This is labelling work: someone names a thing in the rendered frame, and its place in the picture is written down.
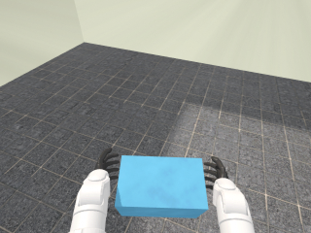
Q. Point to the robot right hand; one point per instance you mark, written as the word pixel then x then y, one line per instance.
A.
pixel 220 172

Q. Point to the carton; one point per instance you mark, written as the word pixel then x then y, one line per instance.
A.
pixel 161 186

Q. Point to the left robot forearm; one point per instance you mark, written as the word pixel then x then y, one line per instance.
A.
pixel 91 205

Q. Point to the robot left hand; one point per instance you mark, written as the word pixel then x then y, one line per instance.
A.
pixel 102 164

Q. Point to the right robot forearm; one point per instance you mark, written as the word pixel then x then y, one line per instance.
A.
pixel 232 208

